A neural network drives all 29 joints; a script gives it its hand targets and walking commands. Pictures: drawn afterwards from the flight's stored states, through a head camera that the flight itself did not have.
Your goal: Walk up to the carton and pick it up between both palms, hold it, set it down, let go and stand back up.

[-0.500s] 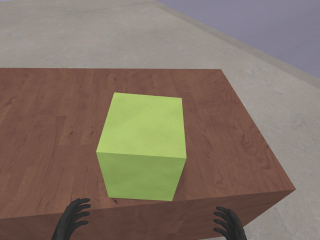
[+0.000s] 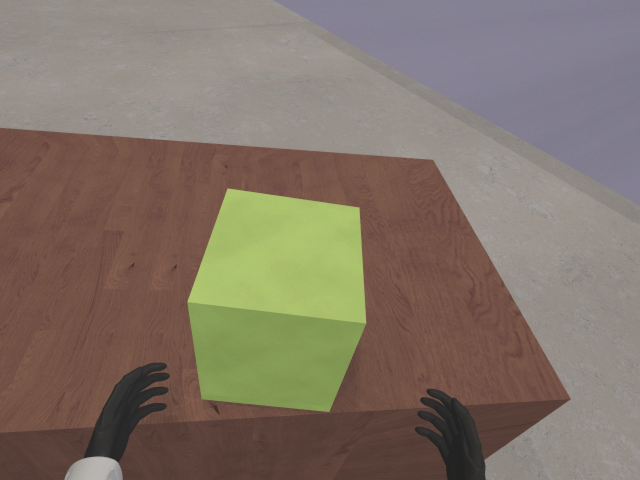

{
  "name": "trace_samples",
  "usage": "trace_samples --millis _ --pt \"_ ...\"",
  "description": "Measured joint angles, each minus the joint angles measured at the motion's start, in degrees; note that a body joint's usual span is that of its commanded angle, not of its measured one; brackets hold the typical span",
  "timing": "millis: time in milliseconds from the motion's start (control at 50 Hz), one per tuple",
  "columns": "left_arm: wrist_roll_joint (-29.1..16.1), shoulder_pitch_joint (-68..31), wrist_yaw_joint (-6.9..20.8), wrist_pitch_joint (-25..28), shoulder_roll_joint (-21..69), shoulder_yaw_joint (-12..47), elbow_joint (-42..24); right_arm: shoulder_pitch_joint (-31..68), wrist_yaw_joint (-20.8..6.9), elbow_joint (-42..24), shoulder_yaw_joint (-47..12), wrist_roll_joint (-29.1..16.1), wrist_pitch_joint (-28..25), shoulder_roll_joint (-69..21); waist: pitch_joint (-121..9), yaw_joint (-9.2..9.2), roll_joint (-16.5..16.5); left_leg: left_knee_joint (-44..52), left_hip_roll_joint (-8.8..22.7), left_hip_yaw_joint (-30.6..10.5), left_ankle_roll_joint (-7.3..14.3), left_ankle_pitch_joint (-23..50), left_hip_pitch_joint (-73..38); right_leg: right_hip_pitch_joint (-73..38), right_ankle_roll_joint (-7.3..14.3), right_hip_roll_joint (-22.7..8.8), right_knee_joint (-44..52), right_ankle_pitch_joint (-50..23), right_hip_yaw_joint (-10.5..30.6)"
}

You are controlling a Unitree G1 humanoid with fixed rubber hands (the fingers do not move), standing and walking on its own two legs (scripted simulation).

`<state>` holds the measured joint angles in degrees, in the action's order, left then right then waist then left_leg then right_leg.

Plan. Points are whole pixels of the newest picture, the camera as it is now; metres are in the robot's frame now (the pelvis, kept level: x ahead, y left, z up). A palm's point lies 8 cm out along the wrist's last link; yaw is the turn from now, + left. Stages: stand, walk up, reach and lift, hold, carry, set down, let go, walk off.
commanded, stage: reach and lift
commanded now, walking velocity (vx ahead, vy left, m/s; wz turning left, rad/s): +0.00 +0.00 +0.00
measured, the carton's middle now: (280, 303) +0.38 +0.09 -0.01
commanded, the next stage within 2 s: none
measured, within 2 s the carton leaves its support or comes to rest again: neither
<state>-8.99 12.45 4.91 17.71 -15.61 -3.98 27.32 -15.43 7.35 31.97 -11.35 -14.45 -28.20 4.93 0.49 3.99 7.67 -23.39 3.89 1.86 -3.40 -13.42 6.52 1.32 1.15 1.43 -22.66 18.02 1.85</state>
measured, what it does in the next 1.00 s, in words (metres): stands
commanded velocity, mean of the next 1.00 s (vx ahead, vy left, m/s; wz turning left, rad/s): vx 0.00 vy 0.00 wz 0.00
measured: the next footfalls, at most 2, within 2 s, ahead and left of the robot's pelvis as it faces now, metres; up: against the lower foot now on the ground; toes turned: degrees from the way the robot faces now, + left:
none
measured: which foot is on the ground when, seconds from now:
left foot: down 0.00-1.00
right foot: down 0.00-1.00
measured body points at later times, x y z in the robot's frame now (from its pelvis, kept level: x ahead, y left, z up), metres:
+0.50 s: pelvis +0.00 +0.01 +0.01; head -0.03 +0.04 +0.45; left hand +0.24 +0.28 +0.04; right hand +0.27 -0.13 +0.05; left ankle -0.01 +0.15 -0.74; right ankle -0.06 -0.11 -0.74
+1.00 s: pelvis -0.01 +0.01 +0.01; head +0.01 +0.04 +0.45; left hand +0.32 +0.28 +0.08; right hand +0.35 -0.13 +0.08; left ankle -0.01 +0.15 -0.74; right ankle -0.06 -0.11 -0.74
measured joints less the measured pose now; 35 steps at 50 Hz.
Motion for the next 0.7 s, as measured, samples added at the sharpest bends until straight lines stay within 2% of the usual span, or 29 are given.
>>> trace_samples --millis 160,320,500,580,700 --pt "0.61 -1.48 -0.37 -5.17 0.22 -0.44 -3.95 0.34 1.65 -5.27 -0.14 0.96 6.51 -0.65 0.18 0.82 -0.84 1.37 0.01 -0.04 0.23 0.42 -2.53 -3.46 -0.24 0.0 3.31 -1.45 -0.04" --pt "-0.18 -4.82 -1.23 -14.08 -0.02 -0.89 -9.7 3.3 4.55 -11.74 0.81 1.45 15.62 -0.86 1.18 1.63 -2.25 2.33 -0.31 -0.6 0.52 0.87 -4.01 -5.98 -0.5 -0.27 5.92 -2.53 -0.7" --pt "-0.6 -10.21 -1.12 -25.16 -0.42 -2.18 -17.03 9.51 7.48 -19.6 1.96 0.39 25.82 0.37 1.44 0.58 -2.91 4.36 -0.74 -1.28 0.69 2.06 -4.53 -7.26 -0.65 -0.61 8.88 -3.91 -1.52" --pt "-0.69 -13.37 -1.09 -28.87 0.07 -3.06 -19.13 12.58 7.74 -20.37 3.0 -0.96 29.27 1.24 1.83 0.2 -3.18 5.09 -0.84 -1.33 0.76 2.54 -4.56 -7.38 -0.7 -0.7 9.73 -4.44 -1.62" --pt "-1.49 -18.51 -1.38 -33.61 -0.07 -3.81 -18.02 17.53 7.79 -19.23 3.74 -2.65 33.74 2.8 2.72 -0.51 -3.66 5.53 -0.94 -1.32 0.87 3.16 -3.62 -6.19 -0.78 -0.78 9.62 -4.77 -1.62"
